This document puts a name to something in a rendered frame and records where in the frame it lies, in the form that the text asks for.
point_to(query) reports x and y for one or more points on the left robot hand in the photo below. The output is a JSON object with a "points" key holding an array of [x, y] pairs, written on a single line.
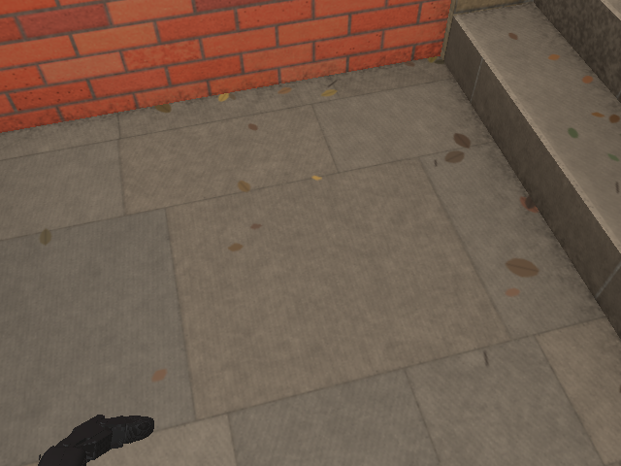
{"points": [[95, 437]]}

